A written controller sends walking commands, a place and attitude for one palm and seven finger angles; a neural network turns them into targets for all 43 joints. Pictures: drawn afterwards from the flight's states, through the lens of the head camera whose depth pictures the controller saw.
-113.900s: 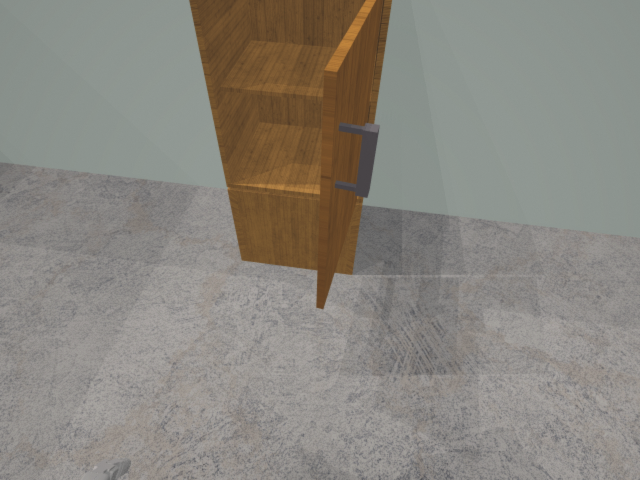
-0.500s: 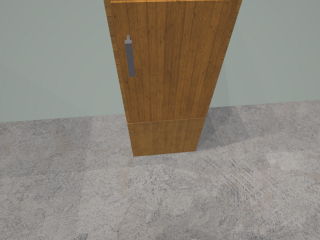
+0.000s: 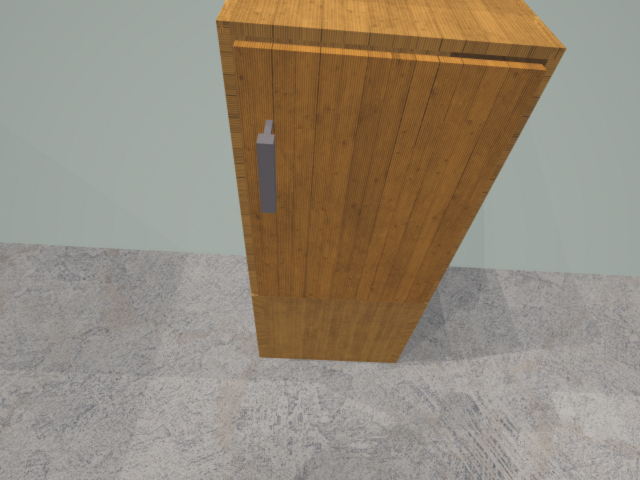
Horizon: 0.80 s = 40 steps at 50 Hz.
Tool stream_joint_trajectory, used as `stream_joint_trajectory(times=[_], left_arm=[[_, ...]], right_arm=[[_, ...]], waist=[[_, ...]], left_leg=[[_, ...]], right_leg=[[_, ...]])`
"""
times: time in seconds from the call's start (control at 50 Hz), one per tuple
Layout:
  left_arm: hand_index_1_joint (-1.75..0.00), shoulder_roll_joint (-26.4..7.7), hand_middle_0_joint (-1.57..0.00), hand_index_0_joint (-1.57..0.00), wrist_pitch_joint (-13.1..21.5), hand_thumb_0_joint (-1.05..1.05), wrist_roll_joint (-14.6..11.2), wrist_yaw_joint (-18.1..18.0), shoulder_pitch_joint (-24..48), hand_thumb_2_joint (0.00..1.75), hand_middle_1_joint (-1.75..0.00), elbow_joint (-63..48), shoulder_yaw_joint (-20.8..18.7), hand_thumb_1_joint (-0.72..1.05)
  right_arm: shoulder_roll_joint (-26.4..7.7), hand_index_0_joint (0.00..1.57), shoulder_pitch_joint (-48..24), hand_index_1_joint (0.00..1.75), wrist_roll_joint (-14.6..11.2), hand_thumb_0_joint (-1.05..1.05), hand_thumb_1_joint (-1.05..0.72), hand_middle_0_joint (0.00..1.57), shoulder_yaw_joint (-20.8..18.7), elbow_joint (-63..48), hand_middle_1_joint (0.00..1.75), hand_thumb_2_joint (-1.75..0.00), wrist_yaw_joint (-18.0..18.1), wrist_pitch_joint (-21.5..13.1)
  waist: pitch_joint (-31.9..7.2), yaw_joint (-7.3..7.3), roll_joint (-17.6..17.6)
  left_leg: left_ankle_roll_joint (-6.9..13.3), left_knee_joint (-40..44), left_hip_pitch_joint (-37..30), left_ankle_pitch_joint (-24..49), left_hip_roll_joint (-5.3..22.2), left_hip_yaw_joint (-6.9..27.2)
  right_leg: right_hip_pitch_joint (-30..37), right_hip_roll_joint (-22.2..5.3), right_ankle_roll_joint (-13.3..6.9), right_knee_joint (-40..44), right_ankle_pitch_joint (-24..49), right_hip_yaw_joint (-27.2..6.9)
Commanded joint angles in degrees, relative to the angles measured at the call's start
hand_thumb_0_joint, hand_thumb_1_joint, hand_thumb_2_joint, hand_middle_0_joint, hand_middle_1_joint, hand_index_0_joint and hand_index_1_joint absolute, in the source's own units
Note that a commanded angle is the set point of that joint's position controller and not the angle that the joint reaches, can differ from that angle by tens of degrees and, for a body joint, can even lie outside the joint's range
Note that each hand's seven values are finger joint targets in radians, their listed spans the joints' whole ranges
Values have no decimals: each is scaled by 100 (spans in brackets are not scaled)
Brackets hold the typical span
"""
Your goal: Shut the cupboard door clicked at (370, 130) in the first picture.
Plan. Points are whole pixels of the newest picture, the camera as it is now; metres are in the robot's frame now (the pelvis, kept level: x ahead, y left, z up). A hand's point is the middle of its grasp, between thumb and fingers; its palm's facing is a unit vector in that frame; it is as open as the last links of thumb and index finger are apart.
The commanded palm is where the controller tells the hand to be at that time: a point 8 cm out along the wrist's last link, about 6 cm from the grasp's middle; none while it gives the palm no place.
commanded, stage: come to a stop and stand still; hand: left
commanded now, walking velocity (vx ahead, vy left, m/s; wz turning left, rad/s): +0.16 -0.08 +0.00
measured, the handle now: (268, 167) +0.53 +0.12 +0.08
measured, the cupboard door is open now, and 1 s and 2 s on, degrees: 0 0 0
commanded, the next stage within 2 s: look again from close up in 1.24 s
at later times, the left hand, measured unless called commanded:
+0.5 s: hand out of the picture +0.14 +0.15 -0.16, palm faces +0.08 -0.97 -0.22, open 7.4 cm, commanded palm none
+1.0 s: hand out of the picture +0.00 +0.14 -0.16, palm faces +0.05 -0.98 -0.20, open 7.4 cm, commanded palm none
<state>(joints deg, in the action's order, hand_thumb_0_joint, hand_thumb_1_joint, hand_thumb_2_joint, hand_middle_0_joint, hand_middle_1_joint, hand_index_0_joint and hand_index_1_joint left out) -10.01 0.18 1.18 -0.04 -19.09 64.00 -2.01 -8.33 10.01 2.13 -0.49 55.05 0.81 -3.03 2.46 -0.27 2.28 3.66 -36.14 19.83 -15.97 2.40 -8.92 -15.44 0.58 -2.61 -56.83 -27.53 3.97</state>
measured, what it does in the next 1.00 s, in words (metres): steps on the spot: right foot, then left foot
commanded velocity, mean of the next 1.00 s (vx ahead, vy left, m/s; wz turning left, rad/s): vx -0.09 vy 0.05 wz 0.00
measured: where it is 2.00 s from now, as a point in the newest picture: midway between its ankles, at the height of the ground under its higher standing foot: outside the picture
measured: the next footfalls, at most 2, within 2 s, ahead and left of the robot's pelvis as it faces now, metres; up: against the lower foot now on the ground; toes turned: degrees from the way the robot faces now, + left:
right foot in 0.24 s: +0.16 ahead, -0.19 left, +0.00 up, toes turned -2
left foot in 0.54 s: +0.08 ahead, +0.07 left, +0.00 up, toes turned +7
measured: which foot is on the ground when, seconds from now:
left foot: down 0.00-0.26, up 0.28-0.52, down 0.54-1.00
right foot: up 0.00-0.22, down 0.24-0.56, up 0.58-0.80, down 0.82-1.00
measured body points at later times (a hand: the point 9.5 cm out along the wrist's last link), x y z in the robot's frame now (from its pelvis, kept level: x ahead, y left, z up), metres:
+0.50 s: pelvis +0.05 -0.04 +0.01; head +0.09 -0.04 +0.45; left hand +0.13 +0.20 -0.14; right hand +0.10 -0.29 -0.15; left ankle +0.03 +0.06 -0.71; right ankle +0.12 -0.19 -0.72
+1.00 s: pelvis +0.01 -0.03 +0.02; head +0.01 -0.04 +0.47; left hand +0.00 +0.19 -0.14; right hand +0.05 -0.26 -0.14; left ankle +0.04 +0.07 -0.72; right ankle -0.01 -0.14 -0.72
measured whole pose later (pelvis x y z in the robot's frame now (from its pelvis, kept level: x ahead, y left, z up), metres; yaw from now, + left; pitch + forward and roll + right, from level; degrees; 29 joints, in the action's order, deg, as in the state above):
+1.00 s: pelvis +0.01 -0.03 +0.02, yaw +1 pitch -2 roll +0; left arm -8.1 -0.6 0.8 -2.1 -16.9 63.3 0.2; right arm -10.1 12.3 0.1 -0.8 61.3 1.4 0.6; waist 1.5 0.2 -0.8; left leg 2.1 -23.1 11.4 -10.0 -0.5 -6.1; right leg -7.4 0.0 -0.5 -24.9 -15.6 0.2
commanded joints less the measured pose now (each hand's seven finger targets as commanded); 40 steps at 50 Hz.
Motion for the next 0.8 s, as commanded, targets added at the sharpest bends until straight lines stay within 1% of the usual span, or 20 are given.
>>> stream_joint_trajectory(times=[0.0,0.1,0.16,0.18,0.2,0.22,0.24,0.26,0.3,0.32,0.38,0.44,0.48,0.5,0.52,0.54,0.56,0.62,0.72,0.78], left_arm=[[-30,-393,-20,-20,115,0,33,56,284,90,-30,-570,-154,90],[-30,21,-20,-20,-25,0,-20,-8,76,90,-30,-494,-30,90],[-30,-190,-20,-20,-44,0,-4,-47,-231,90,-30,-365,-75,90],[-30,-480,-20,-20,-5,0,10,-71,-257,90,-30,-386,-109,90],[-30,-791,-20,-20,33,0,47,-103,-217,90,-30,-447,-147,90],[-30,-1109,-20,-20,42,0,51,-115,36,90,-30,-526,-175,90],[-30,-1263,-20,-20,12,0,49,-107,239,90,-30,-608,-176,90],[-30,-1242,-20,-20,-27,0,49,-123,444,90,-30,-679,-172,90],[-30,-1141,-20,-20,-6,0,47,-199,545,90,-30,-641,-231,90],[-30,-1138,-20,-20,-17,0,50,-228,509,90,-30,-654,-239,90],[-30,-1177,-20,-20,-75,0,73,-299,575,90,-30,-743,-355,90],[-30,-1194,-20,-20,-105,0,71,-283,744,90,-30,-857,-374,90],[-30,-1052,-20,-20,-155,0,39,-271,917,90,-30,-887,-356,90],[-30,-847,-20,-20,-197,0,-13,-246,865,90,-30,-953,-303,90],[-30,-530,-20,-20,-268,0,-48,-221,848,90,-30,-1045,-243,90],[-30,-495,-20,-20,-329,0,-47,-234,1001,90,-30,-1091,-226,90],[-30,-557,-20,-20,-384,0,-18,-223,1036,90,-30,-1073,-247,90],[-30,-575,-20,-20,-410,0,18,-183,807,90,-30,-899,-260,90],[-30,-394,-20,-20,-227,0,-34,-157,684,90,-30,-834,-79,90],[-30,-448,-20,-20,-107,0,-35,-201,147,90,-30,-577,-46,90]], right_arm=[[-941,20,1032,30,-27,0,-90,20,-224,96,30,-90,174,-10],[-860,20,529,30,-49,0,-90,20,-172,106,30,-90,176,56],[-927,20,358,30,-134,0,-90,20,-237,200,30,-90,155,218],[-810,20,379,30,-161,0,-90,20,-228,213,30,-90,129,248],[-657,20,503,30,-193,0,-90,20,-237,203,30,-90,95,290],[-550,20,804,30,-220,0,-90,20,-245,240,30,-90,54,380],[-517,20,1052,30,-207,0,-90,20,-282,303,30,-90,38,468],[-412,20,977,30,-192,0,-90,20,-288,298,30,-90,40,520],[-556,20,920,30,-175,0,-90,20,-289,309,30,-90,79,550],[-651,20,868,30,-195,0,-90,20,-309,267,30,-90,84,534],[-682,20,708,30,-218,0,-90,20,-338,174,30,-90,57,542],[-585,20,800,30,-206,0,-90,20,-306,131,30,-90,26,530],[-548,20,1098,30,-187,0,-90,20,-304,247,30,-90,9,489],[-753,20,1165,30,-143,0,-90,20,-315,245,30,-90,11,442],[-1154,20,925,30,-80,0,-90,20,-381,82,30,-90,26,413],[-1315,20,612,30,-32,0,-90,20,-415,-83,30,-90,75,450],[-1244,20,346,30,-21,0,-90,20,-371,-156,30,-90,104,447],[-1041,20,93,30,-27,0,-90,20,-255,-165,30,-90,167,401],[-1017,20,467,30,-91,0,-90,20,-255,63,30,-90,170,312],[-898,20,446,30,-196,0,-90,20,-250,173,30,-90,140,287]], waist=[[86,201,-775],[-247,-32,-870],[-270,-210,-846],[-221,-237,-521],[-240,-199,83],[-212,-12,633],[-335,100,473],[-170,132,307],[-264,15,1245],[-374,-65,1383],[-623,-170,1015],[-848,-73,946],[-807,112,792],[-838,114,39],[-532,48,-1437],[-244,80,-1681],[-54,11,-1220],[244,-135,-1064],[-439,38,-950],[-631,-111,-534]], left_leg=[[616,2134,-1107,2302,1854,1934],[416,1653,-687,3393,1227,711],[82,1190,-373,1925,925,550],[-154,993,-230,1217,633,494],[-363,588,-39,132,240,377],[-498,180,-155,-837,-87,241],[-496,-335,-608,-1316,-151,296],[-486,-610,-632,-1379,-160,422],[-523,-1091,-101,-1485,-75,623],[-531,-1341,115,-1586,-118,764],[-586,-1370,314,-1660,-139,919],[-640,-397,-85,-996,-197,786],[-610,1015,-969,213,-139,684],[-523,1481,-1390,657,197,956],[-160,2043,-990,1312,1205,2145],[296,2284,-249,1631,1641,2362],[512,2284,97,1386,1557,2065],[443,2073,-25,1743,1165,1634],[577,1710,-1505,2813,1150,1588],[214,1284,-1296,2405,815,1444]], right_leg=[[-1712,-559,170,-973,604,-614],[-258,-356,349,1461,1138,-116],[555,-242,409,2692,2264,82],[699,-431,333,3056,2889,-375],[675,-1020,66,3258,3721,-1232],[332,-1743,-369,3576,3960,-1693],[-66,-2084,-605,3857,3500,-1727],[-290,-2039,-668,3834,3527,-1788],[291,-2035,-845,3579,5005,-1807],[588,-2105,-917,3468,5551,-1739],[1045,-2189,-992,3308,5844,-1571],[944,-1973,-747,3139,5317,-1299],[315,-1649,-368,2889,3764,-1071],[-183,-1228,-81,2515,2566,-787],[-689,-500,319,1923,753,-197],[-591,-243,371,1141,-226,-368],[-469,-225,298,514,-143,-617],[-724,-159,286,-50,221,-778],[-336,-202,364,1855,280,-397],[692,-264,274,3651,1920,-616]])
